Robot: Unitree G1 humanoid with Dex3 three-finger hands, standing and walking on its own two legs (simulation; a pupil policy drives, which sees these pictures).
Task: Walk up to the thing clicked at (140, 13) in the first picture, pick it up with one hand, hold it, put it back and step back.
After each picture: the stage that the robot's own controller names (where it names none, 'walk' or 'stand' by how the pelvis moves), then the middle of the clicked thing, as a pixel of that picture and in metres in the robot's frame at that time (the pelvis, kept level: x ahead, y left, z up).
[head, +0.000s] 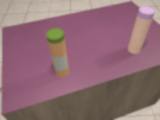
stand; (139, 32) +0.68 -0.26 -0.02
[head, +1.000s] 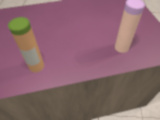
sink last; (127, 28) +0.61 -0.17 +0.02
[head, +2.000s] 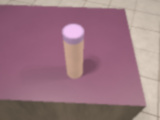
sink last; (74, 54) +0.46 +0.11 +0.01
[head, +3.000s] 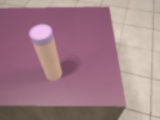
rise first; (48, 56) +0.45 +0.17 +0.02
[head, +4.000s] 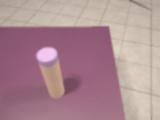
stand; (52, 75) +0.41 +0.16 -0.02
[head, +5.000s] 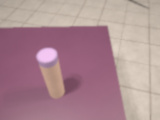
stand; (52, 76) +0.41 +0.16 -0.02
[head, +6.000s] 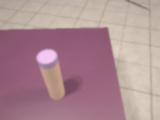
stand; (52, 77) +0.41 +0.16 -0.02
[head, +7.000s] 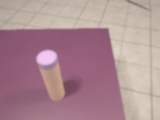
stand; (52, 78) +0.41 +0.16 -0.02
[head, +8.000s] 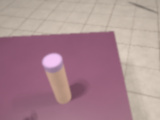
rise first; (58, 81) +0.40 +0.16 -0.02
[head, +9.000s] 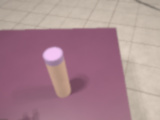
go down; (58, 75) +0.42 +0.16 -0.02
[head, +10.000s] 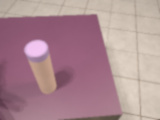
go down; (43, 70) +0.42 +0.15 +0.00
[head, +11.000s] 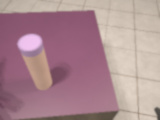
go down; (38, 66) +0.43 +0.15 +0.01
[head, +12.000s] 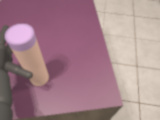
close in; (31, 60) +0.41 +0.16 +0.05
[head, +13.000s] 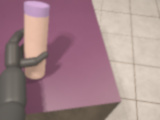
close; (35, 43) +0.47 +0.14 +0.06
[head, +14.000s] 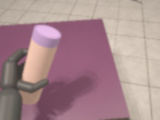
lift; (37, 68) +0.35 +0.16 +0.13
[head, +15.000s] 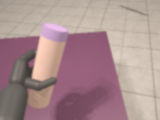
lift; (46, 67) +0.33 +0.13 +0.16
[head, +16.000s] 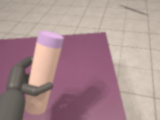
hold; (42, 74) +0.33 +0.15 +0.14
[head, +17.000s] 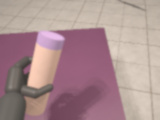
hold; (42, 75) +0.32 +0.15 +0.13
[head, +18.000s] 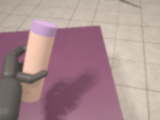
crouch; (36, 62) +0.37 +0.16 +0.13
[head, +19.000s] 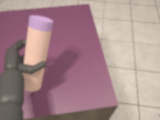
lower; (35, 55) +0.44 +0.15 +0.06
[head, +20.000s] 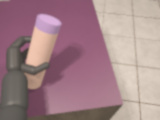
lower; (39, 54) +0.44 +0.13 +0.05
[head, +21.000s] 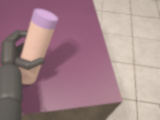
lower; (35, 49) +0.45 +0.14 +0.05
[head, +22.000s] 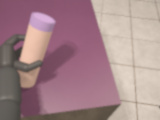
lower; (33, 53) +0.45 +0.15 +0.05
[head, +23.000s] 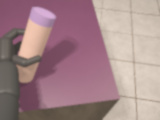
rest; (32, 48) +0.46 +0.15 +0.05
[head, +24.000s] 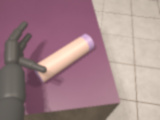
withdraw; (65, 56) +0.48 +0.05 -0.04
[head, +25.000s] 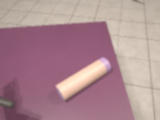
sink last; (84, 77) +0.45 +0.03 -0.07
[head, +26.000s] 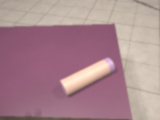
stand; (88, 75) +0.47 +0.04 -0.07
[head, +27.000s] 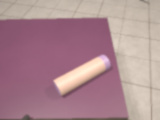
stand; (82, 74) +0.45 +0.03 -0.06
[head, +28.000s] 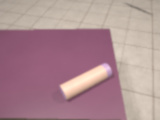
stand; (86, 80) +0.46 +0.02 -0.10
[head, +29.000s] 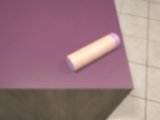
walk; (93, 51) +0.52 -0.04 -0.09
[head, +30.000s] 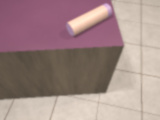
walk; (89, 19) +0.73 +0.01 -0.08
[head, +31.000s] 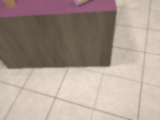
walk; out of the picture +1.04 -0.01 -0.09
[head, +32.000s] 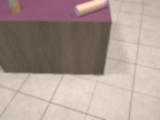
stand; (91, 6) +1.11 -0.03 -0.10
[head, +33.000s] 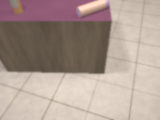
stand; (92, 7) +1.11 -0.04 -0.11
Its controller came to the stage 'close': yes
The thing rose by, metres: 0.22
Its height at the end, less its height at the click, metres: -0.09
